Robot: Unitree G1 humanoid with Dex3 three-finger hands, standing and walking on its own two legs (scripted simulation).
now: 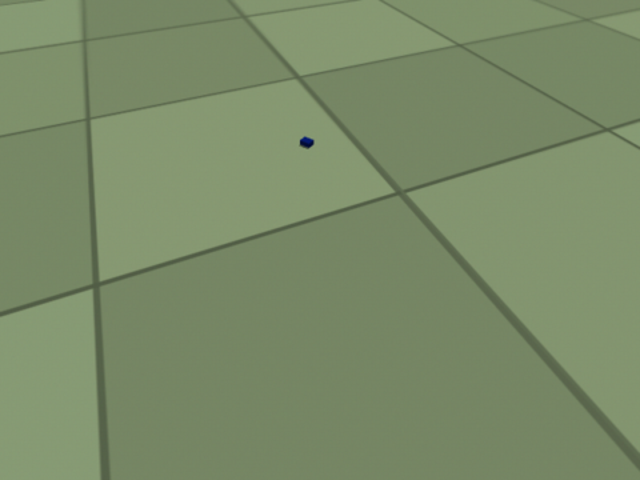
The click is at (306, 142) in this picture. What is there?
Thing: small brick
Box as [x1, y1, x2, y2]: [300, 137, 313, 147]
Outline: 302,138 300,140 300,144 309,147 313,143 313,140 309,138
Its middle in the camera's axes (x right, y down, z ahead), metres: -0.07 -0.58 +2.21
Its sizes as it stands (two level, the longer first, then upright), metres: 0.064 0.046 0.027
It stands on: the floor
